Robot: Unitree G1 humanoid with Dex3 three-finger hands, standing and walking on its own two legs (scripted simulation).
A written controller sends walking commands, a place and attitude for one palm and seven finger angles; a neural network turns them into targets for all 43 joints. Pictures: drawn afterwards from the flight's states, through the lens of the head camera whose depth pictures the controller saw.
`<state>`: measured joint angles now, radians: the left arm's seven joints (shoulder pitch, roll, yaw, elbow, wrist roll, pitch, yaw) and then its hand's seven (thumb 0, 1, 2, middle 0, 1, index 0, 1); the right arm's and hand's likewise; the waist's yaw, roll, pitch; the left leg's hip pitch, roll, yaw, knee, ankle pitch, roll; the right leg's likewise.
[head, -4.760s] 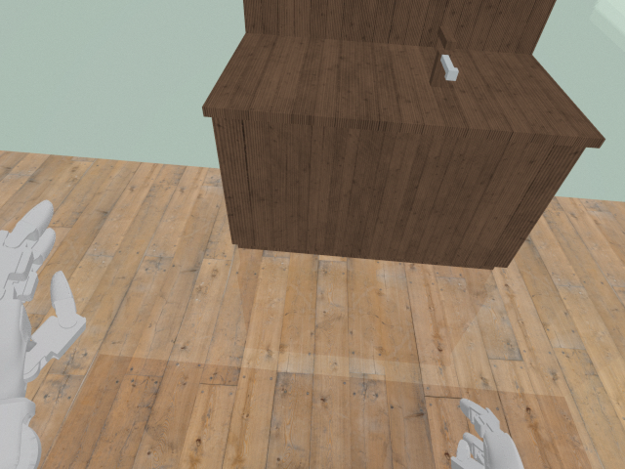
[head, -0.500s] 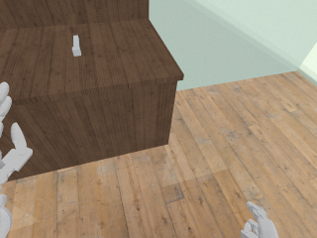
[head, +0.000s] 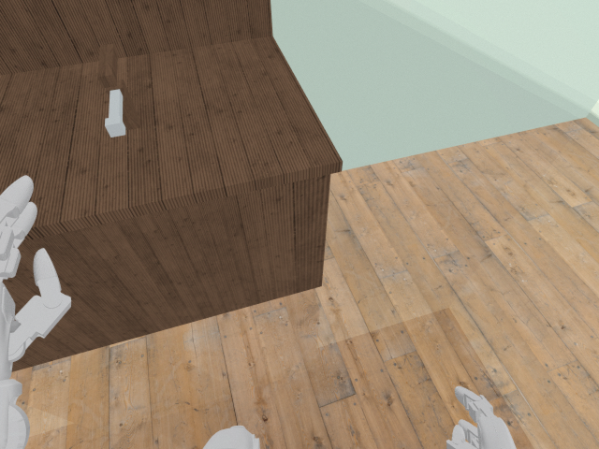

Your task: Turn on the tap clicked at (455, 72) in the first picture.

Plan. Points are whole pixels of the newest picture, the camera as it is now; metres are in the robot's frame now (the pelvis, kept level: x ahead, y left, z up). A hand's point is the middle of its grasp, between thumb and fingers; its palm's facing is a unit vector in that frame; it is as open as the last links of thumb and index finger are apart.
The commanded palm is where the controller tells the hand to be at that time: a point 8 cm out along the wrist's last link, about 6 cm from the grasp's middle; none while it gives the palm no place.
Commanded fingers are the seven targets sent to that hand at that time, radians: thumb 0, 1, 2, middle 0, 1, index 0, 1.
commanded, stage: take the last steps up to it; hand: left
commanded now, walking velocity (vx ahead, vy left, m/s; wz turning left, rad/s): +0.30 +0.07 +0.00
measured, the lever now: (115, 126) +0.65 +0.40 +0.04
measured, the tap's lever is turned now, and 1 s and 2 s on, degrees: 0 0 0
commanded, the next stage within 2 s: come to a stop and stand still in 0.68 s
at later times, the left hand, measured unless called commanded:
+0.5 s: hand (115, 204) +0.34 +0.23 +0.17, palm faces +0.42 -0.79 -0.45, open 7.4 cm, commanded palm +0.28 +0.27 +0.18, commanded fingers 0.00 0.90 0.90 -0.20 -0.30 -0.20 -0.30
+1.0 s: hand (138, 152) +0.42 +0.23 +0.17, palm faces +0.39 -0.82 -0.41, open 7.4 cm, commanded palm +0.37 +0.27 +0.18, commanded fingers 0.00 0.90 0.90 -0.20 -0.30 -0.20 -0.30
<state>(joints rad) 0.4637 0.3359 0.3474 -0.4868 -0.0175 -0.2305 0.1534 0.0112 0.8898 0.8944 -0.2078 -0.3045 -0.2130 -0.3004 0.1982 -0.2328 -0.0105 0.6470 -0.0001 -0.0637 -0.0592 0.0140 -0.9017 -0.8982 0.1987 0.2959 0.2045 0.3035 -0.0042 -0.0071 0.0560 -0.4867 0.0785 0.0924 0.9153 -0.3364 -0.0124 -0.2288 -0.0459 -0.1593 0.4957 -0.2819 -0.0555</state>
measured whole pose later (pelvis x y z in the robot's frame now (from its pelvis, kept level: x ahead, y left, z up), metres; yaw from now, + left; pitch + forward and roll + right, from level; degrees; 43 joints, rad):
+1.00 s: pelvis +0.21 -0.01 +0.00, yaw -1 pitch +0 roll +0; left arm 0.48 0.39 0.37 -0.54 -0.04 -0.19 0.16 0.01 0.89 0.89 -0.20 -0.30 -0.21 -0.30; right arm 0.20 -0.14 0.04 0.58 0.00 -0.11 -0.04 0.01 -0.90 -0.90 0.20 0.30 0.20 0.30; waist 0.00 -0.02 0.05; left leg -0.24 0.06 0.13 0.51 -0.25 0.00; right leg -0.28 -0.02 -0.07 0.59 -0.32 0.02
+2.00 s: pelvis +0.19 +0.03 +0.00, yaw -3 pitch -1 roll -1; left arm 0.34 0.33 0.34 -0.35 -0.01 -0.23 0.09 0.01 0.89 0.90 -0.20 -0.30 -0.21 -0.30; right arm 0.23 -0.18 0.04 0.58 -0.01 -0.17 -0.02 0.01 -0.90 -0.90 0.20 0.30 0.21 0.30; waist 0.03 -0.03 0.02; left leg -0.18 -0.02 0.09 0.45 -0.25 0.06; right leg -0.22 -0.01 0.00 0.40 -0.16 0.02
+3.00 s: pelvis +0.21 +0.02 +0.00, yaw -1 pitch +0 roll -1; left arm 0.44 0.35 0.33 -0.42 -0.05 -0.19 0.12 0.01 0.89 0.89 -0.21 -0.30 -0.21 -0.30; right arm 0.23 -0.22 0.00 0.58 0.00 -0.09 -0.05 0.01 -0.90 -0.90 0.20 0.30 0.20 0.30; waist 0.01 0.01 0.00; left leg -0.19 -0.02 0.06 0.50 -0.30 0.05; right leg -0.22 -0.01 -0.04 0.45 -0.22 0.01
